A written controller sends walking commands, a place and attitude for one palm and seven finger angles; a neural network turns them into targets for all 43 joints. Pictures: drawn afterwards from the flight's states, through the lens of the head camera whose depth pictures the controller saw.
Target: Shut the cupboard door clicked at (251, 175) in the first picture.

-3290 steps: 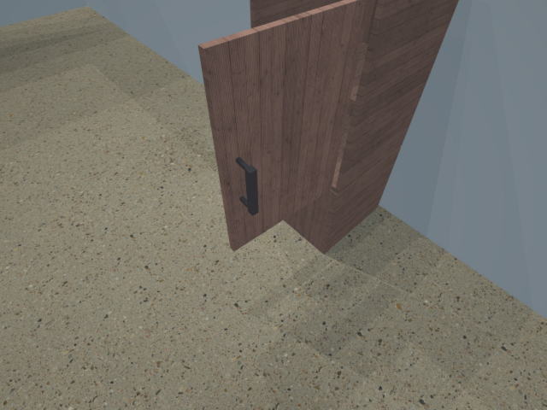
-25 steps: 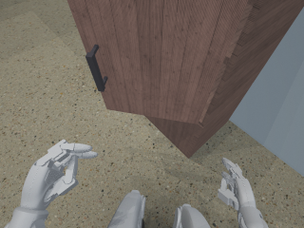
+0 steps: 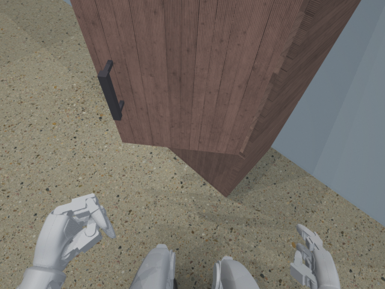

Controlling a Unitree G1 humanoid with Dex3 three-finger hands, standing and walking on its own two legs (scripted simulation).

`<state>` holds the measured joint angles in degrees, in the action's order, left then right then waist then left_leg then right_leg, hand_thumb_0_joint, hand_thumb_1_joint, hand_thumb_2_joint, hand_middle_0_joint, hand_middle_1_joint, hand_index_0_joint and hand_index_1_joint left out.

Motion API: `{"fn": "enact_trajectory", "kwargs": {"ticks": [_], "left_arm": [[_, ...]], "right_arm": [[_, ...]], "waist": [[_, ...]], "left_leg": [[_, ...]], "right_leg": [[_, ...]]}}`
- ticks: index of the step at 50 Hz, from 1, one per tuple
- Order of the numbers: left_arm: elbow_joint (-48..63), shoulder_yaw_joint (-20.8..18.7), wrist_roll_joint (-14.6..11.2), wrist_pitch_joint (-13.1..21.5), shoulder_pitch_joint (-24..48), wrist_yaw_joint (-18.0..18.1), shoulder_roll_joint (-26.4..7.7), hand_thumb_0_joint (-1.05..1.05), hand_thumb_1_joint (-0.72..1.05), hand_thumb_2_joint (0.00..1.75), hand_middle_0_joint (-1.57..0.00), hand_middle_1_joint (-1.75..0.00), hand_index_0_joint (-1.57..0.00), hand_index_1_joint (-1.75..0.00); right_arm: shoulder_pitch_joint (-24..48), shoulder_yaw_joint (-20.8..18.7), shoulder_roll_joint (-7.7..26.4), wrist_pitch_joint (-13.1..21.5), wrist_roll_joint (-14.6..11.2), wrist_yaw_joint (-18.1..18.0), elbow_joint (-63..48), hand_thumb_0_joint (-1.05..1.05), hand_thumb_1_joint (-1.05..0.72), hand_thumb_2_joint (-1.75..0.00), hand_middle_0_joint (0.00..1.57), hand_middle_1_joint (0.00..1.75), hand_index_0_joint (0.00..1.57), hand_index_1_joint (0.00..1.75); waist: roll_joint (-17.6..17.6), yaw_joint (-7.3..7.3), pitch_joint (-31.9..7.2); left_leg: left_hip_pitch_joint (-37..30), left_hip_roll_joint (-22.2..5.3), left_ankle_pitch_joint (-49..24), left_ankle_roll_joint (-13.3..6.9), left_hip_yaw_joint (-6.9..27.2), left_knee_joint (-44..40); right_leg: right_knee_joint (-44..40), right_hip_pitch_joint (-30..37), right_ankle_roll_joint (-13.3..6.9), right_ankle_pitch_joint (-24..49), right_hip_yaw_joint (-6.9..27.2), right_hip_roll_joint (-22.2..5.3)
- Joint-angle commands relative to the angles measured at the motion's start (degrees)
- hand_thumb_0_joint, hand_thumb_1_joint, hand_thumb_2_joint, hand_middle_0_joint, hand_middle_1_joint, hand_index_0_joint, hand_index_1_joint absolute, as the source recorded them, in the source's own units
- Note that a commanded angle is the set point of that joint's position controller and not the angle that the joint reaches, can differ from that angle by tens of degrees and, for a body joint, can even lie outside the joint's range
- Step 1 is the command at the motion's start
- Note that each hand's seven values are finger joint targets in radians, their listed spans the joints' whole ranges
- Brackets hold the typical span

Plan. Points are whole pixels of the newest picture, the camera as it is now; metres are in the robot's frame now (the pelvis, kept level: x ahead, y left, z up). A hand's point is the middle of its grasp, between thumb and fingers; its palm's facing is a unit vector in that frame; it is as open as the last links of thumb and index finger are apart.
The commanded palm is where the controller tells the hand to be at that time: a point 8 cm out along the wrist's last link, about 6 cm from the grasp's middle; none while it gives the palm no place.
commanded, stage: raise the hand and make a fist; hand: left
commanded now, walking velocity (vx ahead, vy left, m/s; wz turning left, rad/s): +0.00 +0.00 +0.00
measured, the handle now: (113, 92) +0.53 +0.23 +0.05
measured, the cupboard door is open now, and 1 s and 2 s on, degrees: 38 38 38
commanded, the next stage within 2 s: bring the fist close to the handle in 0.76 s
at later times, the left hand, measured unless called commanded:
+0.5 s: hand (85, 218) +0.23 +0.21 +0.05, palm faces -0.04 -1.00 -0.03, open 3.1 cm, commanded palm +0.21 +0.26 +0.05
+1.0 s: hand (98, 212) +0.24 +0.18 +0.06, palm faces -0.01 -1.00 -0.07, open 3.1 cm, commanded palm +0.24 +0.24 +0.05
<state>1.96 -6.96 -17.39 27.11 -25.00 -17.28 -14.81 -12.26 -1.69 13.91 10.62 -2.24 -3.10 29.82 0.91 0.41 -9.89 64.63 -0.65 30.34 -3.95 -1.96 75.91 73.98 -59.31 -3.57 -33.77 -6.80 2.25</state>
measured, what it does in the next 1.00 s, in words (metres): stands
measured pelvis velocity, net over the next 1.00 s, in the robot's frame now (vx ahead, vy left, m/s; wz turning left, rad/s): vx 0.01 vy -0.01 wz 0.01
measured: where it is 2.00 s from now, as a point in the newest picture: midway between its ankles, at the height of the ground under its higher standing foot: outside the picture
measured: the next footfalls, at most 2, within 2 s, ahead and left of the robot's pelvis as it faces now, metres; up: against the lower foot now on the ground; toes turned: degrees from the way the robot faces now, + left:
none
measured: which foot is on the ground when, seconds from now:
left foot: down 0.00-1.00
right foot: down 0.00-1.00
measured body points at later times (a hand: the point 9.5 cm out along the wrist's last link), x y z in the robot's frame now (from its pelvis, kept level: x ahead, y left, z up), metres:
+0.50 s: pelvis +0.01 +0.02 +0.01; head +0.09 +0.04 +0.45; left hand +0.23 +0.26 +0.05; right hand +0.20 -0.21 -0.06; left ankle +0.06 +0.08 -0.61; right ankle +0.02 -0.09 -0.61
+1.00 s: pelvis +0.01 -0.01 +0.00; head +0.09 +0.00 +0.45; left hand +0.24 +0.24 +0.06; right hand +0.20 -0.24 -0.07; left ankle +0.06 +0.08 -0.61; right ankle +0.02 -0.09 -0.61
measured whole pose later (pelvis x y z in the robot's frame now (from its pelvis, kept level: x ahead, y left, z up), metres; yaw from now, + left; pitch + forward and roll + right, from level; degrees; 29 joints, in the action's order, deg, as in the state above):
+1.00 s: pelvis +0.01 -0.01 +0.00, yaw +1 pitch +19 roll -3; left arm -1.2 -7.9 -15.9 27.8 -18.8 -14.3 -15.6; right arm -12.9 1.3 14.2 8.2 -1.0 -1.8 28.1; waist 2.1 -0.3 -11.1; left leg 64.1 -0.4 30.9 -3.1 -0.6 75.4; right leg 73.0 -58.2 -4.3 -34.5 -7.9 2.4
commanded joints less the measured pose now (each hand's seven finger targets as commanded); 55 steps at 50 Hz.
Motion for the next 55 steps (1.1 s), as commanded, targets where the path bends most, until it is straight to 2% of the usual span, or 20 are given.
{"fn": "enact_trajectory", "kwargs": {"ticks": [1,3,6,8,11,15,16,21,24,27,30,31,34,37,40,43,45,49,51,55], "left_arm": [[13.43,-5.55,-0.85,4.38,-2.50,4.92,-4.33,0.00,0.90,0.90,-1.26,-1.46,-1.26,-1.46],[8.41,-2.27,0.60,2.35,-2.67,4.48,-2.11,0.00,0.90,0.90,-1.30,-1.50,-1.30,-1.50],[3.64,0.37,2.01,-0.17,0.68,1.78,-2.21,0.00,0.90,0.90,-1.30,-1.50,-1.30,-1.50],[5.01,-0.60,1.74,-0.21,3.90,0.37,-4.16,0.00,0.90,0.90,-1.30,-1.50,-1.30,-1.50],[12.47,-4.67,0.49,2.65,8.86,0.49,-8.19,0.00,0.90,0.90,-1.30,-1.50,-1.30,-1.50],[15.50,-7.07,-0.32,6.04,6.97,2.65,-8.50,0.00,0.90,0.90,-1.30,-1.50,-1.30,-1.50],[14.39,-5.76,-0.25,5.92,5.40,2.74,-6.76,0.00,0.90,0.90,-1.30,-1.50,-1.30,-1.50],[4.38,-1.85,1.25,-0.73,0.50,0.54,-3.39,0.00,0.90,0.90,-1.30,-1.50,-1.30,-1.50],[7.15,-3.07,0.59,-2.54,2.71,-0.35,-5.20,0.00,0.90,0.90,-1.30,-1.50,-1.30,-1.50],[12.37,-5.95,-0.81,0.50,5.67,0.95,-7.50,0.00,0.90,0.90,-1.30,-1.50,-1.30,-1.50],[13.50,-7.34,-1.03,4.68,6.37,3.06,-8.24,0.00,0.90,0.90,-1.30,-1.50,-1.30,-1.50],[12.21,-5.99,-0.63,5.48,5.72,3.24,-6.59,0.00,0.90,0.90,-1.30,-1.50,-1.30,-1.50],[7.03,-3.50,0.24,5.12,3.53,2.53,-4.48,0.00,0.90,0.90,-1.30,-1.50,-1.30,-1.50],[5.08,-2.48,0.49,2.05,2.37,0.32,-4.69,0.00,0.90,0.90,-1.30,-1.50,-1.30,-1.50],[8.82,-4.39,-0.15,0.51,3.81,-0.28,-7.43,0.00,0.90,0.90,-1.30,-1.50,-1.30,-1.50],[13.43,-6.29,-0.93,2.09,4.95,1.27,-8.39,0.00,0.90,0.90,-1.30,-1.50,-1.30,-1.50],[13.76,-7.04,-0.63,4.00,10.45,2.98,-9.38,0.00,0.90,0.90,-1.30,-1.50,-1.30,-1.50],[1.70,-5.74,0.89,4.81,17.50,3.59,-7.14,0.00,0.90,0.90,-1.30,-1.50,-1.30,-1.50],[-1.57,-3.91,1.20,3.39,22.19,1.97,-6.75,0.00,0.90,0.90,-1.30,-1.50,-1.30,-1.50],[-0.93,-6.62,0.15,-0.56,26.17,-1.11,-11.03,0.00,0.90,0.90,-1.30,-1.50,-1.30,-1.50]], "right_arm": [[2.48,-2.23,6.86,1.77,0.68,0.47,-9.27,0.00,-0.90,-0.90,0.20,0.30,0.20,0.30],[2.20,-2.03,7.49,0.89,0.61,0.82,-9.39,0.00,-0.90,-0.90,0.20,0.30,0.20,0.30],[1.43,-1.62,8.61,0.41,0.23,0.62,-10.15,0.00,-0.90,-0.90,0.20,0.30,0.20,0.30],[0.96,-1.44,9.02,0.82,0.17,0.21,-10.84,0.00,-0.90,-0.90,0.20,0.30,0.20,0.30],[0.98,-1.22,8.82,1.68,0.78,0.03,-10.88,0.00,-0.90,-0.90,0.20,0.30,0.20,0.30],[0.73,-1.08,8.35,2.05,1.52,0.75,-9.79,0.00,-0.90,-0.90,0.20,0.30,0.20,0.30],[1.01,-1.10,8.25,1.92,1.56,1.10,-9.68,0.00,-0.90,-0.90,0.20,0.30,0.20,0.30],[0.52,-1.52,8.92,0.03,0.46,1.80,-10.54,0.00,-0.90,-0.90,0.20,0.30,0.20,0.30],[0.21,-1.83,9.17,-0.09,0.05,1.28,-11.42,0.00,-0.90,-0.90,0.20,0.30,0.20,0.30],[0.40,-1.61,8.46,0.50,0.57,0.82,-11.36,0.00,-0.90,-0.90,0.20,0.30,0.20,0.30],[0.24,-1.36,8.01,0.96,1.24,0.86,-10.20,0.00,-0.90,-0.90,0.20,0.30,0.20,0.30],[0.47,-1.25,7.88,0.93,1.40,1.00,-9.86,0.00,-0.90,-0.90,0.20,0.30,0.20,0.30],[0.49,-1.37,8.26,0.51,1.21,1.50,-9.59,0.00,-0.90,-0.90,0.20,0.30,0.20,0.30],[0.26,-1.56,8.66,-0.05,0.49,1.52,-10.44,0.00,-0.90,-0.90,0.20,0.30,0.20,0.30],[0.45,-1.54,8.53,-0.20,0.09,0.99,-11.28,0.00,-0.90,-0.90,0.20,0.30,0.20,0.30],[0.72,-1.28,7.58,-0.13,0.48,0.77,-11.23,0.00,-0.90,-0.90,0.20,0.30,0.20,0.30],[0.24,-0.87,7.79,-0.07,1.02,0.46,-10.04,0.00,-0.90,-0.90,0.20,0.30,0.20,0.30],[0.17,-0.55,8.40,0.00,1.24,0.53,-7.76,0.00,-0.90,-0.90,0.20,0.30,0.20,0.30],[0.05,-0.51,8.91,-0.03,0.80,0.40,-7.38,0.00,-0.90,-0.90,0.20,0.30,0.20,0.30],[-1.13,-0.66,9.65,-0.25,0.05,-0.08,-7.75,0.00,-0.90,-0.90,0.20,0.30,0.20,0.30]], "waist": [[6.00,-1.71,-14.21],[3.37,-0.09,-9.81],[0.02,1.52,-6.01],[-0.85,1.48,-7.58],[5.23,-0.21,-13.99],[9.29,-1.72,-17.31],[10.18,-1.62,-16.72],[3.37,-0.25,-11.76],[1.84,-0.19,-13.52],[2.81,-0.87,-16.11],[4.60,-1.07,-15.35],[5.25,-0.94,-14.91],[4.09,-0.09,-12.18],[1.65,0.01,-13.11],[2.63,-0.66,-14.68],[3.35,-1.17,-16.12],[4.13,-0.06,-14.76],[1.08,2.12,-8.90],[1.12,2.68,-10.72],[2.35,0.86,-19.92]], "left_leg": [[-20.25,-0.79,-9.60,3.34,9.47,-16.33],[-17.62,-0.99,-5.15,3.41,10.19,-17.11],[-14.36,-0.84,-1.07,2.91,10.45,-17.17],[-14.71,-0.74,-0.68,2.83,10.69,-16.95],[-19.82,-0.74,-5.71,3.69,11.04,-16.18],[-25.89,-1.48,-12.41,6.02,13.24,-16.72],[-26.42,-1.59,-13.38,6.38,13.25,-16.81],[-19.97,-1.44,-9.37,4.94,11.88,-17.64],[-20.06,-1.09,-10.70,4.43,11.10,-17.21],[-20.52,-0.64,-13.60,4.20,9.82,-15.36],[-19.69,-0.53,-14.28,4.31,9.44,-13.95],[-19.80,-0.64,-13.60,4.49,9.54,-14.01],[-16.96,-0.53,-9.94,3.94,9.11,-13.81],[-14.77,-0.16,-9.74,2.96,7.78,-13.21],[-14.91,0.12,-10.25,2.48,7.10,-13.03],[-16.48,0.05,-12.25,2.65,6.89,-12.74],[-15.20,-0.03,-11.61,2.51,7.12,-11.44],[-9.19,-0.02,-4.79,2.26,6.75,-9.08],[-8.65,-0.01,-4.13,1.87,6.40,-8.46],[-12.32,0.06,-10.66,1.52,5.64,-9.01]], "right_leg": [[-10.64,4.35,1.02,8.80,3.13,0.35],[-11.49,2.79,1.30,6.66,2.62,0.38],[-13.04,2.18,1.44,4.50,3.14,0.24],[-13.29,2.97,1.33,4.22,3.52,0.26],[-11.37,3.18,0.68,7.21,3.57,0.32],[-8.68,0.61,0.32,9.64,2.54,0.75],[-8.64,0.02,0.43,9.86,2.28,0.53],[-11.19,2.91,1.04,9.19,2.16,0.51],[-12.12,5.31,1.15,10.49,2.68,0.52],[-11.57,6.75,0.86,11.86,3.36,0.53],[-10.48,5.49,0.48,11.93,3.66,0.79],[-10.12,4.30,0.52,11.15,3.46,0.60],[-10.80,3.57,0.73,9.25,3.77,0.42],[-12.45,6.64,1.09,9.66,5.21,0.13],[-13.41,9.08,1.09,9.87,6.48,0.13],[-12.85,9.94,1.07,11.75,6.36,0.08],[-11.82,7.75,0.89,11.00,6.08,0.51],[-12.97,2.88,1.31,3.40,7.52,0.12],[-13.69,3.26,1.57,2.28,8.74,-0.26],[-14.14,10.63,1.88,9.96,10.24,-0.45]]}}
